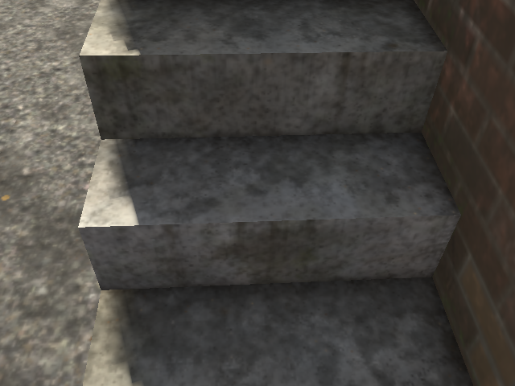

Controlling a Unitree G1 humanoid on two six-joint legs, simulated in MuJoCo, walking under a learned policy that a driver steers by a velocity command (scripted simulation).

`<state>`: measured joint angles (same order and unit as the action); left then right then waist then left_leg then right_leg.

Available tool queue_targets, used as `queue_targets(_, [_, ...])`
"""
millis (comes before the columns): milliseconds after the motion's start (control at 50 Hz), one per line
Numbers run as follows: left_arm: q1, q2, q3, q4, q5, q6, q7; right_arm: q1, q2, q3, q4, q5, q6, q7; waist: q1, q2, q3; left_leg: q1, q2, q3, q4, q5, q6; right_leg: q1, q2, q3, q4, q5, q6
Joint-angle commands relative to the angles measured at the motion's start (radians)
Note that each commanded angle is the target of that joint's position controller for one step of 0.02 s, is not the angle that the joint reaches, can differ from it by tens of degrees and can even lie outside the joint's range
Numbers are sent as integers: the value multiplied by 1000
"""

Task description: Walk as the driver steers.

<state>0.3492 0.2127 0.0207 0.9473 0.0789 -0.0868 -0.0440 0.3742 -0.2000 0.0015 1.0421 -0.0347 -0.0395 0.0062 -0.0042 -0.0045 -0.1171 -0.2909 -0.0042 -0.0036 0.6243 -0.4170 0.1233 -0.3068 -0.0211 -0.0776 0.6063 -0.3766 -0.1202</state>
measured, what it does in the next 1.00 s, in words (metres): climbs: left foot 0.20 m higher, then right foot 0.19 m higher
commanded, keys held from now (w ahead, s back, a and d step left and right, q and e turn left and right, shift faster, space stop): w+shift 1.00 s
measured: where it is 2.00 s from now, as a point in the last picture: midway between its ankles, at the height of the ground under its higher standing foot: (281, 3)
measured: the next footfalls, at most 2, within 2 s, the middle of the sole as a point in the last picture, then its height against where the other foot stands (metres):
left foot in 0.38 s outside the picture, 0.20 m higher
right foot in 0.86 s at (258, 351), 0.19 m higher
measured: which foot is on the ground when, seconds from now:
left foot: down 0.00-0.08, up 0.10-0.36, down 0.38-0.86, up 0.88-1.00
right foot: down 0.00-0.40, up 0.42-0.84, down 0.86-1.00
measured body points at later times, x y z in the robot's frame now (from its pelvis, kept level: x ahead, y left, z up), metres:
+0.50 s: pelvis +0.16 +0.07 +0.12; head +0.17 +0.09 +0.57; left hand +0.28 +0.33 +0.01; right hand +0.32 -0.14 +0.02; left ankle +0.21 +0.15 -0.53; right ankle +0.06 -0.11 -0.38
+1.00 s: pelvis +0.44 +0.06 +0.32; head +0.41 +0.09 +0.77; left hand +0.51 +0.34 +0.18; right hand +0.54 -0.19 +0.22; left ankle +0.34 +0.19 -0.16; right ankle +0.43 +0.02 -0.34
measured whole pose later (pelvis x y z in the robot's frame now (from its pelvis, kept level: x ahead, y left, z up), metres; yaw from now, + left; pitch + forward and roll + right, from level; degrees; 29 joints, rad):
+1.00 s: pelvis +0.44 +0.06 +0.32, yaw +0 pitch +2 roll -3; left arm 0.29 0.28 0.06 0.93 0.02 -0.04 0.03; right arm 0.30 -0.20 -0.05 0.82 -0.06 -0.16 0.03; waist 0.00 0.00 -0.12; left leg -0.67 -0.11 -0.15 1.90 0.03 0.17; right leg -0.52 0.15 -0.14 1.05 -0.57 -0.16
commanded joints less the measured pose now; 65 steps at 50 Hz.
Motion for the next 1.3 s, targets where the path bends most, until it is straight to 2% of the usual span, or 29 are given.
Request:
queue_targets(20, [-17, 9, -13, -73, 5, -29, 6, -51, -123, -22, -91, -4, -17, -21, 14, 83, 75, -36, 187, -298, -225, 24, 196, -32, -26, 46, 7, 110, -65])
queue_targets(40, [-33, 104, 10, -85, -113, -5, 65, -114, -162, -43, -124, 32, -44, 3, 11, 170, 151, -81, 99, -190, -220, 236, 128, 5, -21, 43, -6, 73, -67])
queue_targets(80, [106, 217, 40, -74, -96, 13, 108, -189, -107, -38, -147, 52, -62, 9, 102, -49, 100, -151, 12, -39, 114, 703, 71, 158, -124, 234, -217, 35, -90])
queue_targets(120, [374, 259, 65, 22, -84, 39, 128, -272, -37, -36, -191, 35, -82, 26, 197, -307, 101, -693, -101, 87, 779, 103, -14, 517, -361, 693, -482, 14, -244])
queue_targets(220, [294, -25, 2, 116, -36, -38, 77, -722, 151, 54, -584, -3, -66, -30, 86, -93, 289, -1489, -8, -186, 1836, -401, 74, 427, -337, 302, -417, 134, -96])
queue_targets(280, [58, 73, -6, 98, -91, -37, 81, -683, 76, 77, -700, 34, -10, -11, -75, -24, 303, -864, 86, 67, 1168, -145, 56, -169, -237, 4, -804, 129, -20])
queue_targets(320, [-41, 178, -9, -22, -182, -56, 98, -370, 50, 81, -575, 49, 6, 15, -132, 40, 28, 22, -6, 216, 948, 50, 25, -377, -207, -114, -801, 1157, -136])
queue_targets(360, [-152, 468, 88, -79, -161, -90, 72, 42, -36, 16, -440, 17, 15, 3, -332, -42, -332, 208, -79, 157, 845, 11, -1, 9, -265, -100, -269, 2156, -125])
queue_targets(380, [-81, 396, 102, -84, -140, -73, 41, 14, -71, -9, -469, -7, 14, 0, -310, -36, -359, 144, -112, 59, 424, -49, 28, 207, -262, -21, 60, 1922, -91])
queue_targets(400, [-2, 216, 75, -131, -103, -67, 22, -65, -162, -54, -417, -21, 4, -7, -161, 108, -324, 241, 1, -285, 148, -281, 70, -10, -151, 83, 429, 1272, -53])
queue_targets(420, [-40, 98, 64, -180, -77, -60, -12, 54, -288, -111, -332, 12, 14, -11, -178, 368, -349, 284, 217, -866, -225, -503, 42, -332, 96, 217, 891, 339, -1])
queue_targets(440, [-111, -55, 33, -249, -25, -61, -8, -61, -208, -99, -329, 45, 5, -10, -108, 242, -207, 96, 231, -936, -317, -518, -42, -502, 121, 442, 1379, 349, -10])
queue_targets(500, [-80, -141, -4, -324, -13, -27, 53, -151, -13, -68, -176, 16, -42, 35, 88, 53, 114, -130, 165, -469, -156, -279, -138, -798, 82, 347, 1616, 384, -46])
queue_targets(540, [-120, -167, -28, -330, -45, 4, 70, -88, 76, -46, -108, 1, -71, 52, 98, 43, 188, -183, 145, -306, -167, -138, -164, -893, 99, 325, 1674, 342, -39])
queue_targets(600, [-248, -189, -40, -361, -99, 29, 88, -10, 25, -45, -60, -20, -115, 59, 64, 12, 225, -241, 170, -236, -275, 24, -144, -985, 176, 231, 1817, 359, -12])
queue_targets(740, [-589, -94, -50, -528, -128, 85, 104, 174, -64, -66, -24, 42, -134, 17, -23, 137, 257, -81, 191, -102, -650, 403, -98, -964, 140, -58, 1360, 189, -1])
queue_targets(800, [-437, -21, -46, -436, -145, 90, 75, 168, -97, -66, -41, 81, -122, -54, 72, 106, -43, 124, 177, 138, -486, 1591, -53, -370, 145, -223, 852, -28, -67])
queue_targets(840, [-89, 68, -14, -346, -139, 98, 77, 90, -282, -101, -75, 99, -163, -64, 246, 251, -247, 329, 304, 74, -122, 2238, 19, -139, 157, -119, 708, -269, -54])
queue_targets(860, [-26, 123, 2, -301, -122, 85, 67, 73, -316, -113, -95, 121, -160, -37, 249, 258, -297, 323, 297, 48, 104, 2202, 79, -8, 185, -41, 541, -323, -58])
queue_targets(880, [12, 186, 22, -245, -96, 71, 56, 59, -263, -104, -103, 89, -165, -11, 228, 158, -267, 272, 229, 36, 369, 1918, 104, 5, 106, 206, 309, -495, -72])
queue_targets(900, [-12, 228, 49, -186, -66, 80, 66, -22, -114, -92, -191, 49, -159, 28, 162, -140, -160, -118, -22, -27, 744, 898, 54, 7, -83, 814, -119, -715, -188])
queue_targets(920, [-145, 176, 61, -166, -62, 65, 65, -186, -69, -85, -280, -19, -152, 30, 128, -96, 19, -385, -134, -192, 1232, 483, 26, -103, -129, 1127, -359, -715, -181])
queue_targets(1000, [-29, -5, 27, 34, -31, -14, 78, -272, 182, 36, -427, -49, -137, 26, -21, 82, 242, -936, -118, -247, 1668, 295, 68, -107, -128, 623, -205, -257, -142])
queue_targets(1140, [36, 69, 14, 38, -126, -54, 78, -580, 98, 63, -610, 2, -51, -6, -29, 43, 312, -851, 21, 107, 1188, 24, -4, -237, -60, 170, -541, 204, -16])
queue_targets(1180, [165, 133, 27, 3, -191, -94, 100, -435, 54, 66, -558, 52, -42, 29, -21, 78, 5, 130, -107, 314, 732, -105, -15, -406, -85, 78, -556, 1273, -91])
queue_targets(1220, [53, 426, 103, -63, -150, -126, 89, -75, -36, -6, -531, 32, -14, 35, -268, -114, -305, 243, -91, 175, 580, -117, 36, -35, -209, 122, -46, 2173, -92])
queue_targets(1240, [-28, 371, 104, -123, -122, -112, 66, 53, -142, -53, -475, 14, -12, 35, -302, -69, -425, 368, -49, 42, 413, -73, 82, 1, -168, 135, 254, 2021, -47])
queue_targets(1280, [-238, 154, 90, -251, -96, -121, 27, 143, -276, -126, -358, -22, 0, -26, -318, 192, -308, 303, 321, -952, -180, -215, 363, -481, 209, 170, 1383, 433, 36])
queue_targets(1300, [-316, 37, 57, -351, -50, -127, 37, 39, -195, -120, -357, -3, -27, -13, -231, -61, -200, 210, 316, -932, -219, -100, 305, -608, 177, 378, 1690, 344, 15])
